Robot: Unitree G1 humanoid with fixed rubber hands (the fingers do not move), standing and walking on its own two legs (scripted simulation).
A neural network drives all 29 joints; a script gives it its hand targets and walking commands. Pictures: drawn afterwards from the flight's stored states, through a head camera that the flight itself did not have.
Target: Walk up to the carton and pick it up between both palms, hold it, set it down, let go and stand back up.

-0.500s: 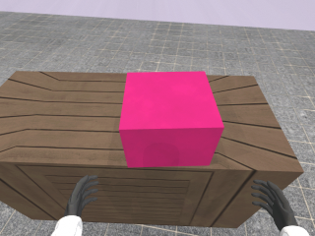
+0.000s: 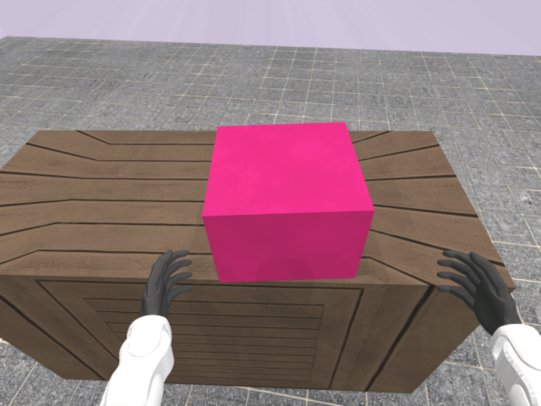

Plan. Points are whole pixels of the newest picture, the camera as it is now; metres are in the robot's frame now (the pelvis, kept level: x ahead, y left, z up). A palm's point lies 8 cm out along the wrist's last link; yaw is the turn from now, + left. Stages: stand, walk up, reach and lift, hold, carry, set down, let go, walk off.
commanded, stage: reach and lift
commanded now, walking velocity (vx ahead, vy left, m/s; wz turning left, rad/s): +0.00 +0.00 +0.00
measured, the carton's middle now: (284, 200) +0.50 +0.02 +0.01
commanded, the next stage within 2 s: none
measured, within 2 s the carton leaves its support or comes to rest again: neither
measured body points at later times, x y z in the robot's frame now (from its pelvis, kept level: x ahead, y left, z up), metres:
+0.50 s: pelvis +0.01 +0.00 +0.00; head +0.03 +0.01 +0.45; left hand +0.35 +0.23 +0.08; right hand +0.37 -0.27 +0.09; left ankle -0.03 +0.14 -0.75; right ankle +0.02 -0.14 -0.75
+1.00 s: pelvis +0.01 -0.01 +0.00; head +0.05 -0.01 +0.45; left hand +0.43 +0.22 +0.13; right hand +0.45 -0.26 +0.14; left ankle -0.03 +0.14 -0.75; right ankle +0.02 -0.14 -0.75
